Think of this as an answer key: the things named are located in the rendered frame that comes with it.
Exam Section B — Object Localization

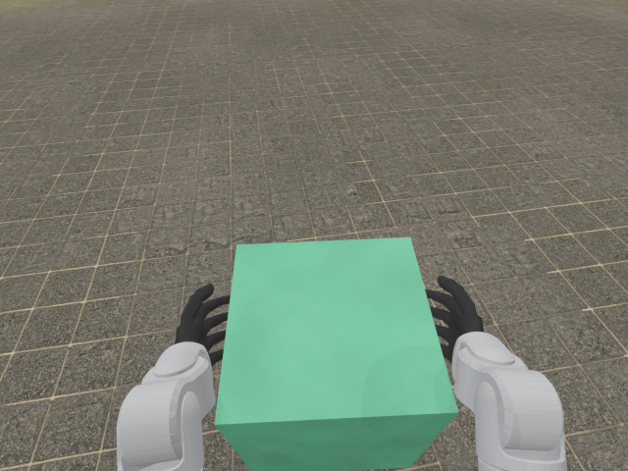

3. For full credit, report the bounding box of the robot right hand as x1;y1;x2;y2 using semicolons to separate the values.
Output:
425;276;484;363

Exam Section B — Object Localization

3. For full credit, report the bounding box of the robot right forearm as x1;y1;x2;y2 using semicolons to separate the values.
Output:
451;332;567;471

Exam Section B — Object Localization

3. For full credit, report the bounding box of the robot left hand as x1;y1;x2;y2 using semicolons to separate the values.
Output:
175;284;231;366

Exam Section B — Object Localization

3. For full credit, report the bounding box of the carton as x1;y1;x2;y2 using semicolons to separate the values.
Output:
214;237;459;471

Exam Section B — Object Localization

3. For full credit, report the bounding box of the robot left forearm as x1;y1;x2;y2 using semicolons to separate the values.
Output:
117;341;216;471

